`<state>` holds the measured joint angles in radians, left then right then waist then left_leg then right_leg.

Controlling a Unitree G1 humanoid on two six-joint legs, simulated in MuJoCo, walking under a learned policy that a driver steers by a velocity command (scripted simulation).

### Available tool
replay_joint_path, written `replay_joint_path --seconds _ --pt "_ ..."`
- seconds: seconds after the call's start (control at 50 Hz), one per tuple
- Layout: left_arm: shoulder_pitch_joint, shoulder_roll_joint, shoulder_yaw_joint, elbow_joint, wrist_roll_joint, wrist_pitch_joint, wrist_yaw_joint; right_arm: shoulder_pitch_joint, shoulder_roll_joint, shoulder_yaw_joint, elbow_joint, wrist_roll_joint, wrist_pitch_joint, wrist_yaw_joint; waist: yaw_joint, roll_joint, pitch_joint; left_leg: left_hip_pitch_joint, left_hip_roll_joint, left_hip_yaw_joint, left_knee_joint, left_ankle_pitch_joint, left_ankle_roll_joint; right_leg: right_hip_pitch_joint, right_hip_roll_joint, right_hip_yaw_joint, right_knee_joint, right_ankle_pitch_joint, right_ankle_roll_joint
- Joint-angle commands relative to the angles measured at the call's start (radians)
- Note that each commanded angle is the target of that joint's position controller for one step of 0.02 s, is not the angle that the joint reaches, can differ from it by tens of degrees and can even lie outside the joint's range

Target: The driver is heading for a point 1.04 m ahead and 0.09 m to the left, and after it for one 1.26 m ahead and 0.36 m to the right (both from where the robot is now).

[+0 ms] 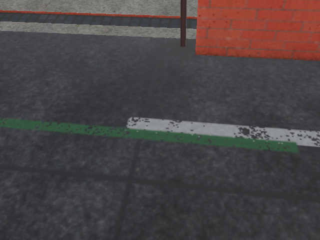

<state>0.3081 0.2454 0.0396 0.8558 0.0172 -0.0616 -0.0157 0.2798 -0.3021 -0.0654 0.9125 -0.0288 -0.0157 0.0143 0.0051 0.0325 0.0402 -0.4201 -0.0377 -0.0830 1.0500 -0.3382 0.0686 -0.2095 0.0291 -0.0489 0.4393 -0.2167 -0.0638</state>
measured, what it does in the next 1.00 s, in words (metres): goes down: left foot 0.13 m lower, then right foot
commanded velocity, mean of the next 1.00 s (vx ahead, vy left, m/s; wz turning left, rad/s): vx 0.50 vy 0.00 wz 0.03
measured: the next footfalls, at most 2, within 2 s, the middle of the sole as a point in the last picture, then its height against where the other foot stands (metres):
left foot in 0.48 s outside the picture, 0.13 m lower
right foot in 0.98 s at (172, 208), level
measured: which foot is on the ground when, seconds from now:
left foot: up 0.00-0.46, down 0.48-1.00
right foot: down 0.00-0.46, up 0.48-0.96, down 0.98-1.00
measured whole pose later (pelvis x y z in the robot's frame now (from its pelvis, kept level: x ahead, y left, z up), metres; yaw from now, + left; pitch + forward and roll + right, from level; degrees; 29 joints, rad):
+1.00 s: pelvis +0.56 +0.10 -0.15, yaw +1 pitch +0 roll +1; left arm 0.00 0.20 0.03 0.88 0.04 -0.08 -0.02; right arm 0.44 -0.19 -0.03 1.09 -0.02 -0.06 -0.01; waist -0.05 0.01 0.05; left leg 0.00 -0.04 0.08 0.56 -0.45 0.06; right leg -0.42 0.00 -0.09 0.56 -0.13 -0.11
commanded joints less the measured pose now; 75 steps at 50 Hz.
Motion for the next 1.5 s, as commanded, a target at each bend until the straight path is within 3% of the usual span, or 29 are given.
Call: replay_joint_path --seconds 0.02,0.22,0.28,0.4,0.44,0.48,0.5,0.52,0.54,0.56,0.58,0.62,0.64,0.76,0.82,0.88,0.92,0.96,0.98,1.0,1.02,1.04,1.06,1.1,1.18,1.28,1.4,1.46,1.5 --pt "0.059 0.147 0.034 -0.014 -0.010 -0.025 0.001 0.018 -0.046 -0.012 -0.033 -0.007 0.015 0.011 -0.016 -0.103 -0.008 -0.155 0.056 -0.027 -0.057 0.084 -0.027 0.122 -0.263 0.273 -0.258 0.240 -0.154" --pt "0.264 0.139 0.041 0.101 0.002 -0.049 0.033 -0.316 -0.051 -0.018 -0.095 -0.008 -0.018 0.022 0.069 -0.118 0.060 -0.489 0.130 0.015 -0.222 0.407 -0.051 0.380 -0.261 0.218 -0.220 0.234 -0.155" --pt "0.182 0.122 0.035 0.096 0.011 -0.060 0.039 -0.365 -0.032 -0.011 -0.114 -0.009 -0.026 0.035 0.047 -0.096 0.107 -0.316 0.143 0.039 -0.432 0.596 -0.050 0.205 -0.219 0.156 -0.198 0.100 -0.127" --pt "0.199 0.112 0.029 0.110 0.026 -0.043 0.041 -0.391 -0.010 0.005 -0.108 0.005 -0.033 0.048 0.106 -0.073 0.126 -0.090 0.147 0.078 -0.662 0.743 -0.011 0.163 -0.191 0.121 0.020 0.078 -0.092" --pt "0.225 0.121 0.026 0.124 0.044 -0.020 0.057 -0.277 -0.036 -0.001 -0.062 0.000 -0.039 0.031 0.077 -0.048 0.069 -0.012 0.159 0.075 -0.746 0.742 0.000 0.257 -0.173 0.122 0.230 0.197 -0.086" --pt "0.200 0.143 0.034 0.129 0.025 -0.003 0.055 0.079 -0.086 -0.025 0.074 -0.026 -0.051 0.016 -0.075 0.038 -0.098 0.396 0.103 0.168 -0.789 0.750 0.005 0.153 -0.113 0.072 0.700 0.319 -0.072" --pt "0.239 0.092 0.036 0.151 -0.002 -0.001 0.053 0.192 -0.147 -0.040 0.118 -0.048 -0.057 0.020 -0.106 0.166 -0.157 0.657 0.206 0.069 -0.666 0.883 0.029 -0.128 0.001 0.049 1.121 -0.369 -0.047" --pt "0.417 0.038 0.032 0.167 -0.047 -0.006 0.066 0.263 -0.186 -0.038 0.120 -0.034 -0.064 0.026 -0.013 0.283 -0.319 1.000 0.387 -0.065 -0.247 1.411 0.044 -0.459 0.024 0.160 1.407 -0.678 -0.025" --pt "0.364 0.080 0.031 0.152 -0.058 -0.017 0.075 0.309 -0.173 -0.045 0.111 0.013 -0.053 0.032 -0.094 0.213 -0.440 1.035 0.461 -0.179 -0.310 1.274 0.098 -0.583 0.001 0.185 1.438 -0.559 -0.025" --pt "0.223 0.097 0.028 0.103 -0.038 -0.014 0.073 0.234 -0.189 -0.052 0.085 0.010 -0.044 0.019 -0.110 0.204 -0.373 0.889 0.503 -0.327 -0.553 0.508 0.181 -0.720 -0.030 0.115 1.371 -0.381 -0.020" --pt "0.089 0.113 0.028 0.084 0.002 -0.006 0.057 0.087 -0.105 -0.029 0.042 0.006 -0.041 -0.003 -0.077 0.068 -0.213 0.614 0.436 -0.316 -0.726 0.152 0.165 -0.664 -0.083 0.078 1.266 -0.225 -0.012" --pt "0.035 0.103 0.033 0.086 0.039 0.016 0.015 -0.003 -0.055 -0.004 0.038 0.001 -0.065 -0.021 -0.004 0.081 -0.050 0.269 0.391 -0.257 -0.781 0.304 0.165 -0.472 -0.133 0.122 0.989 -0.083 0.010" --pt "0.014 0.064 0.026 0.078 0.037 0.032 -0.001 0.010 -0.051 0.000 0.060 0.009 -0.079 -0.025 0.037 0.059 0.018 0.132 0.326 -0.162 -0.818 0.381 0.143 -0.389 -0.149 0.110 0.816 -0.039 0.039" --pt "-0.161 0.007 -0.007 0.030 0.005 0.016 -0.018 0.085 0.000 0.012 0.096 0.022 -0.089 -0.012 0.018 0.055 0.007 0.223 0.224 0.024 -0.863 0.622 0.134 -0.304 -0.128 0.025 0.356 0.183 0.034" --pt "-0.268 0.016 -0.011 0.004 0.001 0.017 -0.016 0.162 -0.013 0.011 0.124 0.026 -0.078 -0.015 -0.019 0.028 0.024 0.332 0.239 0.023 -0.883 0.579 0.127 -0.309 -0.099 -0.004 0.250 0.214 0.011" --pt "-0.335 0.028 -0.003 -0.023 0.007 0.014 -0.014 0.224 -0.022 0.009 0.155 0.006 -0.065 -0.025 -0.034 -0.005 0.067 0.458 0.280 0.008 -0.851 0.573 0.137 -0.374 -0.091 0.001 0.194 0.138 -0.015" --pt "-0.322 0.028 0.002 -0.022 0.008 0.005 -0.012 0.217 -0.033 0.006 0.162 -0.003 -0.059 -0.031 -0.020 -0.004 0.060 0.500 0.283 0.025 -0.782 0.682 0.127 -0.323 -0.063 -0.018 0.146 0.061 -0.037" --pt "-0.123 0.046 0.017 0.046 0.014 -0.010 0.001 0.179 -0.038 0.006 0.156 0.003 -0.054 -0.026 0.072 -0.012 -0.037 0.442 0.226 0.085 -0.539 0.861 0.093 -0.029 0.000 -0.054 0.052 0.055 -0.068" --pt "0.065 0.106 0.038 0.098 0.031 -0.020 0.013 0.168 -0.018 0.013 0.133 0.009 -0.057 -0.023 0.135 -0.059 -0.144 0.277 0.176 0.122 -0.299 0.709 0.066 0.238 -0.105 0.080 0.041 0.047 -0.116" --pt "0.188 0.230 0.070 0.109 0.045 -0.017 0.020 0.247 0.064 0.030 0.098 0.042 -0.060 -0.013 0.125 -0.251 -0.284 -0.050 0.017 0.194 0.096 0.158 0.014 0.518 -0.404 0.538 -0.044 -0.042 -0.247" --pt "0.148 0.210 0.069 0.117 -0.001 0.005 0.013 0.207 -0.015 0.005 0.107 0.015 -0.057 -0.013 0.120 -0.195 -0.274 -0.194 -0.031 0.077 0.220 -0.192 0.021 0.486 -0.437 0.728 -0.163 -0.111 -0.277" --pt "0.028 0.162 0.056 0.097 -0.014 0.011 0.012 0.132 -0.021 -0.003 0.086 0.005 -0.052 -0.014 0.067 -0.136 -0.101 -0.267 0.039 0.049 0.251 -0.131 0.027 0.347 -0.407 0.578 -0.173 -0.185 -0.250" --pt "-0.048 0.093 0.039 0.084 -0.012 0.005 0.008 0.078 -0.004 -0.001 0.074 0.003 -0.056 -0.010 0.046 -0.080 -0.012 -0.249 0.079 0.040 0.188 -0.053 0.026 0.207 -0.363 0.474 -0.216 -0.144 -0.218" --pt "-0.089 0.040 0.024 0.097 -0.010 -0.009 0.014 0.090 0.035 0.003 0.085 -0.009 -0.041 -0.006 -0.020 -0.100 0.044 -0.125 0.122 0.045 0.065 0.017 0.003 0.034 -0.275 0.312 -0.269 -0.001 -0.147" --pt "-0.004 0.077 0.030 0.137 -0.009 -0.037 0.018 0.028 0.050 0.002 0.066 -0.010 -0.015 0.004 -0.038 -0.083 0.022 -0.130 0.129 0.075 -0.020 0.120 -0.033 0.029 -0.245 0.203 -0.302 0.176 -0.159" --pt "0.085 0.070 0.023 0.160 -0.008 -0.036 0.019 -0.188 0.054 0.009 -0.006 0.002 -0.018 0.011 0.008 -0.088 0.056 -0.206 0.137 0.113 -0.266 0.287 -0.067 0.102 -0.210 0.132 -0.326 0.226 -0.140" --pt "0.178 0.084 0.024 0.199 0.004 -0.032 0.026 -0.319 0.044 0.017 -0.059 0.005 -0.026 0.012 0.049 -0.109 0.075 -0.166 0.101 0.147 -0.452 0.283 -0.034 0.227 -0.246 0.105 -0.274 0.363 -0.137" --pt "0.150 0.103 0.030 0.204 0.009 -0.031 0.033 -0.261 0.018 0.005 -0.057 0.005 -0.039 0.004 0.005 -0.116 0.049 -0.051 0.063 0.160 -0.516 0.173 0.014 0.277 -0.268 0.092 -0.160 0.581 -0.111" --pt "0.135 0.084 0.023 0.204 0.001 -0.027 0.032 0.012 -0.013 -0.016 0.035 -0.011 -0.064 -0.012 -0.104 -0.059 -0.088 0.297 0.030 0.167 -0.619 0.227 0.056 0.198 -0.193 0.035 0.172 0.702 -0.071"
